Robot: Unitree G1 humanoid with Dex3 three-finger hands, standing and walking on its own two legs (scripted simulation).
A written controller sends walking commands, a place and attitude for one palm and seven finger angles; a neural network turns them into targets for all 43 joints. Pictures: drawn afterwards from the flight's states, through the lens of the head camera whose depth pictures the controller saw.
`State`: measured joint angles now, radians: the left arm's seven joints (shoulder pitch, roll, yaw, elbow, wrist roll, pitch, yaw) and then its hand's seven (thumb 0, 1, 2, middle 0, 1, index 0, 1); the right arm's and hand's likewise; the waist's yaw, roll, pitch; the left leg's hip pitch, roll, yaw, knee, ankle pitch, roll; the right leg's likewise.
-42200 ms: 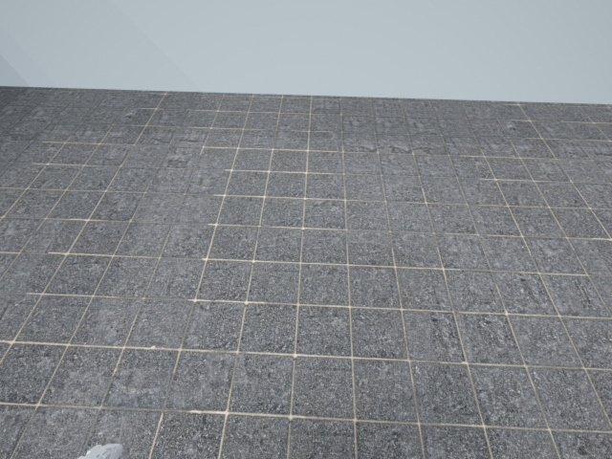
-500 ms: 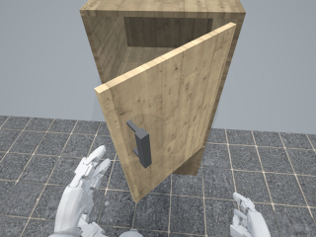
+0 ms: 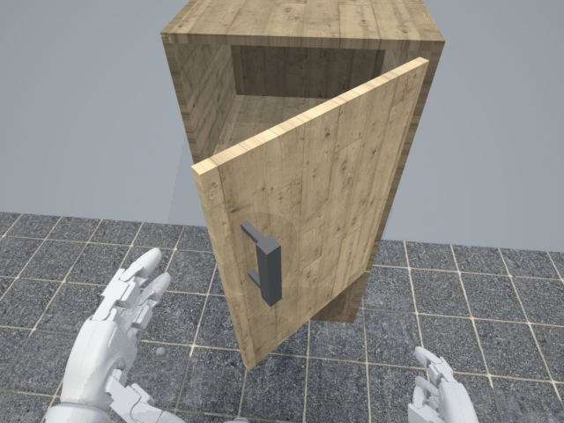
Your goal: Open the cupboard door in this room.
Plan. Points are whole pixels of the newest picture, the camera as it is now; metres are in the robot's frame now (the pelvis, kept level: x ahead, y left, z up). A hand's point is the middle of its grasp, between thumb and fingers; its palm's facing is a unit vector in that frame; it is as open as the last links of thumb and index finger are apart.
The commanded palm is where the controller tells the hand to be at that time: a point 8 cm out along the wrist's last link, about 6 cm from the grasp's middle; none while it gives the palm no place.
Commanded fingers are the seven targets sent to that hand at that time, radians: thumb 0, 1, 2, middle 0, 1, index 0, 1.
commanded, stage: draw the hand back to the body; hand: left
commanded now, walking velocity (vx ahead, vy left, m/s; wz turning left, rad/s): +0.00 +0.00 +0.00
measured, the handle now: (260, 264) +0.32 +0.05 +0.08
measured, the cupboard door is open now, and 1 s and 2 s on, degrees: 46 46 46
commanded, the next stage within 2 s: step back with the hand held close in 1.28 s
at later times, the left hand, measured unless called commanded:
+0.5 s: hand (76, 322) +0.20 +0.23 +0.14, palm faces +0.27 -0.90 -0.33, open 13.9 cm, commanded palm +0.16 +0.27 +0.18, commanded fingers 0.00 0.23 0.62 -0.18 -0.30 -0.18 -0.30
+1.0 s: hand (5, 261) +0.22 +0.28 +0.21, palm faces +0.45 -0.81 -0.38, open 8.2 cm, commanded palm +0.18 +0.31 +0.22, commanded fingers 0.00 0.90 0.90 -0.20 -0.30 -0.20 -0.30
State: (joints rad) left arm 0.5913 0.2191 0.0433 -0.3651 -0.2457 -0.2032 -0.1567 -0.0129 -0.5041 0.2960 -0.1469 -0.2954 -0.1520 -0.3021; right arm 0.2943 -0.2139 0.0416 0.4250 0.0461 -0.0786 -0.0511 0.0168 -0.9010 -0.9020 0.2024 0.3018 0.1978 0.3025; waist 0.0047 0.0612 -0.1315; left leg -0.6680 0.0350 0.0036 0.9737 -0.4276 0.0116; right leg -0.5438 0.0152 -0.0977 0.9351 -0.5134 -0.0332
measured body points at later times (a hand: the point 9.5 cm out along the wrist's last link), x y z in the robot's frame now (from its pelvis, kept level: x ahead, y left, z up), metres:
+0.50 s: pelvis +0.02 +0.02 +0.04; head +0.00 +0.01 +0.49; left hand +0.18 +0.28 +0.16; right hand +0.20 -0.19 -0.03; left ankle +0.04 +0.11 -0.68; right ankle -0.02 -0.10 -0.68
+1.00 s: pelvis +0.03 +0.02 +0.06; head +0.01 +0.00 +0.51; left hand +0.19 +0.32 +0.23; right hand +0.21 -0.21 -0.02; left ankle +0.04 +0.11 -0.68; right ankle -0.02 -0.10 -0.68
